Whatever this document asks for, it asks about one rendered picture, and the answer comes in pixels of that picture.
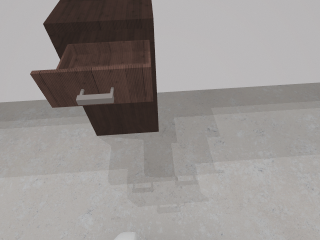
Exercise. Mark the cabinet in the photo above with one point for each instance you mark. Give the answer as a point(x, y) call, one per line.
point(97, 21)

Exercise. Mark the handle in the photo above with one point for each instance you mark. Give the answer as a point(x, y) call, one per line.
point(92, 99)

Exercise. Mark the drawer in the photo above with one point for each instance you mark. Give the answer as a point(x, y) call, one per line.
point(96, 67)

